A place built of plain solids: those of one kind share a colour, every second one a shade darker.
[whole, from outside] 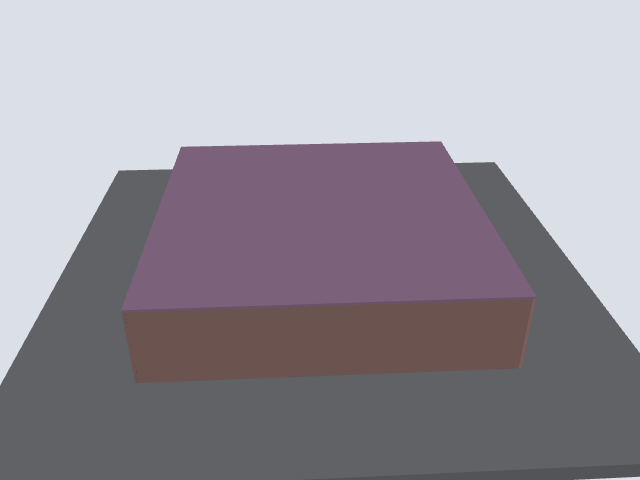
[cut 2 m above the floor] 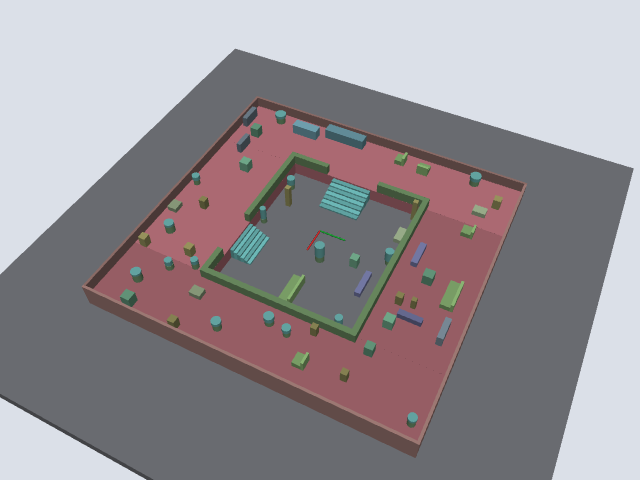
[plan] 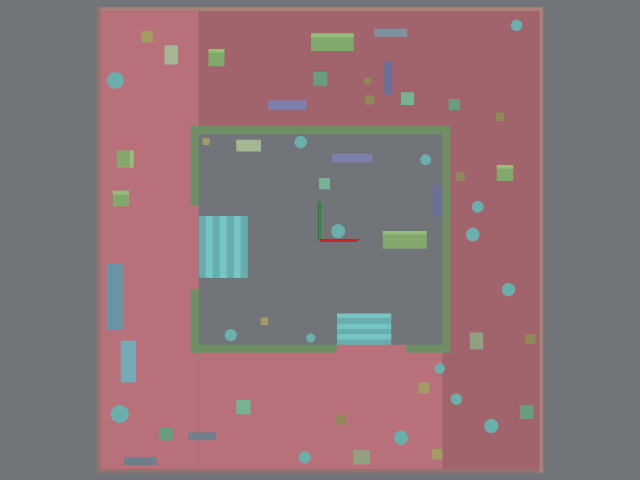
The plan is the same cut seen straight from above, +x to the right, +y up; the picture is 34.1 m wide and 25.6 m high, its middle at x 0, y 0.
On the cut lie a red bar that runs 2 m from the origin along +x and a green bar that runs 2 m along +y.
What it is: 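A room whose floor changes level by 1.10 m; the upper floor's rim is guarded but for openings; in an opening a masonry flight goes down, or there is a bare drop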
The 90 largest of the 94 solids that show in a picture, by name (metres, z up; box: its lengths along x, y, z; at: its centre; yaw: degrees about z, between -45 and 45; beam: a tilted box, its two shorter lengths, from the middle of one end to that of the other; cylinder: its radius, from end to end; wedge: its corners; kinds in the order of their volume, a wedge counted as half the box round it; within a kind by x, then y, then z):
{
 "floor_1": {"box": [5.24, 24.42, 1.15], "at": [-9.08, 0.0, 0.53]},
 "floor_2": {"box": [12.98, 6.63, 1.15], "at": [0.03, -8.9, 0.53]},
 "floor_3": {"box": [12.98, 6.56, 1.15], "at": [0.03, 8.93, 0.53]},
 "floor_4": {"box": [5.18, 24.42, 1.15], "at": [9.11, 0.0, 0.53]},
 "wall_1": {"box": [0.2, 24.82, 5.35], "at": [-11.8, 0.0, 2.62]},
 "wall_2": {"box": [23.41, 0.2, 5.35], "at": [0.0, -12.31, 2.62]},
 "wall_3": {"box": [23.41, 0.2, 5.35], "at": [0.0, 12.31, 2.62]},
 "wall_4": {"box": [0.2, 24.82, 5.35], "at": [11.8, 0.0, 2.62]},
 "roof_1": {"box": [23.81, 24.82, 0.16], "at": [0.0, 0.0, 5.38]},
 "planter_1": {"box": [0.43, 2.97, 0.81], "at": [-6.68, -4.1, 1.51]},
 "planter_2": {"box": [0.43, 3.83, 0.81], "at": [-6.68, 3.74, 1.51]},
 "planter_3": {"box": [7.79, 0.43, 0.81], "at": [-3.0, -5.8, 1.51]},
 "planter_4": {"box": [13.85, 0.43, 0.81], "at": [0.03, 5.87, 1.51]},
 "planter_5": {"box": [2.36, 0.43, 0.81], "at": [5.77, -5.8, 1.51]},
 "planter_6": {"box": [0.43, 11.24, 0.81], "at": [6.74, 0.04, 1.51]},
 "column_1": {"box": [0.6, 0.6, 4.2], "at": [-9.22, 10.83, 3.2]},
 "column_2": {"box": [0.37, 0.37, 5.35], "at": [-6.08, 5.25, 2.62]},
 "column_3": {"box": [0.39, 0.39, 5.35], "at": [-2.97, -4.33, 2.62]},
 "column_4": {"box": [0.52, 0.52, 4.2], "at": [1.1, -9.59, 3.2]},
 "column_5": {"box": [0.36, 0.36, 4.2], "at": [2.53, 8.47, 3.2]},
 "column_6": {"box": [0.48, 0.48, 4.2], "at": [2.64, 7.46, 3.2]},
 "column_7": {"box": [0.58, 0.58, 4.2], "at": [5.54, -7.89, 3.2]},
 "column_8": {"box": [0.58, 0.58, 4.2], "at": [6.25, -11.42, 3.2]},
 "column_9": {"box": [0.45, 0.45, 4.2], "at": [7.49, 3.38, 3.2]},
 "column_10": {"box": [0.45, 0.45, 4.2], "at": [9.6, 6.57, 3.2]},
 "column_11": {"box": [0.54, 0.54, 4.2], "at": [11.22, -5.29, 3.2]},
 "tread_1": {"box": [0.37, 3.31, 1.01], "at": [-6.27, -0.37, 0.46]},
 "tread_2": {"box": [0.37, 3.31, 0.88], "at": [-5.9, -0.37, 0.39]},
 "tread_3": {"box": [0.37, 3.31, 0.74], "at": [-5.53, -0.37, 0.32]},
 "tread_4": {"box": [0.37, 3.31, 0.6], "at": [-5.16, -0.37, 0.25]},
 "tread_5": {"box": [0.37, 3.31, 0.46], "at": [-4.79, -0.37, 0.18]},
 "tread_6": {"box": [0.37, 3.31, 0.33], "at": [-4.41, -0.37, 0.11]},
 "tread_7": {"box": [0.37, 3.31, 0.19], "at": [-4.04, -0.37, 0.04]},
 "tread_8": {"box": [2.9, 0.28, 0.99], "at": [2.35, -5.45, 0.45]},
 "tread_9": {"box": [2.9, 0.28, 0.84], "at": [2.35, -5.17, 0.37]},
 "tread_10": {"box": [2.9, 0.28, 0.68], "at": [2.35, -4.89, 0.29]},
 "tread_11": {"box": [2.9, 0.28, 0.52], "at": [2.35, -4.61, 0.21]},
 "tread_12": {"box": [2.9, 0.28, 0.36], "at": [2.35, -4.33, 0.13]},
 "tread_13": {"box": [2.9, 0.28, 0.21], "at": [2.35, -4.05, 0.05]},
 "desk_1": {"box": [0.85, 3.52, 1.03], "at": [-10.94, -3.04, 1.62]},
 "desk_2": {"box": [0.81, 2.23, 1.12], "at": [-10.22, -6.49, 1.66]},
 "bush_1": {"cylinder": 0.45, "from": [-10.91, 8.51, 1.65], "to": [-10.91, 8.51, 2.3]},
 "bush_2": {"cylinder": 0.48, "from": [-10.68, -9.28, 1.73], "to": [-10.68, -9.28, 2.45]},
 "bush_3": {"cylinder": 0.33, "from": [-4.76, -5.07, 0.53], "to": [-4.76, -5.07, 1.13]},
 "bush_4": {"cylinder": 0.33, "from": [-1.03, 5.23, 0.54], "to": [-1.03, 5.23, 1.45]},
 "bush_5": {"cylinder": 0.32, "from": [-0.82, -11.59, 1.64], "to": [-0.82, -11.59, 2.53]},
 "bush_6": {"cylinder": 0.24, "from": [-0.49, -5.22, 0.46], "to": [-0.49, -5.22, 1.52]},
 "bush_7": {"cylinder": 0.38, "from": [0.96, 0.46, 0.61], "to": [0.96, 0.46, 1.7]},
 "bush_8": {"cylinder": 0.38, "from": [4.31, -10.54, 1.79], "to": [4.31, -10.54, 2.85]},
 "bush_9": {"cylinder": 0.29, "from": [5.63, 4.28, 0.47], "to": [5.63, 4.28, 1.12]},
 "bush_10": {"cylinder": 0.28, "from": [6.39, -6.85, 1.63], "to": [6.39, -6.85, 2.64]},
 "bush_11": {"cylinder": 0.29, "from": [7.28, -8.49, 1.58], "to": [7.28, -8.49, 2.28]},
 "bush_12": {"cylinder": 0.36, "from": [8.15, 0.29, 1.59], "to": [8.15, 0.29, 2.27]},
 "bush_13": {"cylinder": 0.32, "from": [8.42, 1.77, 1.65], "to": [8.42, 1.77, 2.56]},
 "bush_14": {"cylinder": 0.38, "from": [9.13, -9.92, 1.82], "to": [9.13, -9.92, 2.57]},
 "bush_15": {"cylinder": 0.35, "from": [10.05, -2.65, 1.74], "to": [10.05, -2.65, 2.56]},
 "bush_16": {"cylinder": 0.3, "from": [10.48, 11.44, 1.78], "to": [10.48, 11.44, 2.58]},
 "plinth_1": {"box": [0.72, 0.72, 1.19], "at": [-8.2, -10.33, 1.7]},
 "plinth_2": {"box": [0.76, 0.77, 1.22], "at": [-4.09, -8.91, 1.71]},
 "plinth_3": {"box": [0.74, 0.74, 0.97], "at": [0.01, 8.6, 1.59]},
 "plinth_4": {"box": [0.6, 0.6, 0.99], "at": [0.24, 3.0, 0.44]},
 "plinth_5": {"box": [0.69, 0.69, 1.29], "at": [4.67, 7.54, 1.75]},
 "plinth_6": {"box": [0.6, 0.6, 0.96], "at": [7.17, 7.22, 1.58]},
 "plinth_7": {"box": [0.74, 0.74, 1.23], "at": [11.02, -9.18, 1.72]},
 "seat_1": {"box": [0.86, 0.61, 0.43], "at": [-10.62, 2.1, 1.32]},
 "seat_2": {"box": [0.67, 0.93, 0.44], "at": [-10.5, 4.31, 1.32]},
 "seat_3": {"box": [0.24, 0.93, 0.84], "at": [-10.05, 4.31, 1.52]},
 "seat_4": {"box": [0.85, 0.73, 0.41], "at": [-5.52, 9.64, 1.31]},
 "seat_5": {"box": [2.27, 0.74, 0.42], "at": [0.66, 10.45, 1.31]},
 "seat_6": {"box": [2.27, 0.22, 0.79], "at": [0.66, 10.93, 1.5]},
 "seat_7": {"box": [2.36, 0.74, 0.5], "at": [4.52, -0.1, 0.2]},
 "seat_8": {"box": [2.36, 0.21, 0.88], "at": [4.52, 0.38, 0.39]},
 "seat_9": {"box": [0.89, 0.66, 0.44], "at": [9.87, 3.48, 1.32]},
 "case_1": {"box": [1.75, 0.44, 1.47], "at": [-9.58, -11.79, 1.84]},
 "case_2": {"box": [1.48, 0.4, 0.96], "at": [-6.29, -10.47, 1.58]},
 "case_3": {"box": [1.76, 0.44, 1.23], "at": [3.78, 11.05, 1.72]},
 "bench_1": {"box": [2.04, 0.49, 0.47], "at": [-1.75, 7.19, 1.34]},
 "bench_2": {"box": [2.15, 0.45, 0.51], "at": [1.72, 4.37, 0.21]},
 "bench_3": {"box": [0.45, 1.75, 0.47], "at": [3.63, 8.64, 1.34]},
 "bench_4": {"box": [0.44, 1.64, 0.52], "at": [6.25, 2.08, 0.21]},
 "pot_1": {"cylinder": 0.39, "from": [-10.91, 8.51, 1.1], "to": [-10.91, 8.51, 1.65]},
 "pot_2": {"cylinder": 0.35, "from": [0.96, 0.46, 0.0], "to": [0.96, 0.46, 0.61]},
 "pot_3": {"cylinder": 0.37, "from": [4.31, -10.54, 1.1], "to": [4.31, -10.54, 1.79]},
 "pot_4": {"cylinder": 0.36, "from": [9.13, -9.92, 1.1], "to": [9.13, -9.92, 1.82]},
 "pot_5": {"cylinder": 0.31, "from": [10.05, -2.65, 1.1], "to": [10.05, -2.65, 1.74]},
 "pot_6": {"cylinder": 0.27, "from": [10.48, 11.44, 1.1], "to": [10.48, 11.44, 1.78]},
 "table_1": {"box": [0.72, 1.03, 0.43], "at": [-7.93, 9.88, 1.31]},
 "table_2": {"box": [1.33, 0.62, 0.45], "at": [-3.81, 5.03, 0.17]},
 "table_3": {"box": [0.9, 0.76, 0.4], "at": [2.22, -11.58, 1.3]},
 "table_4": {"box": [0.73, 0.9, 0.44], "at": [8.35, -5.38, 1.32]}
}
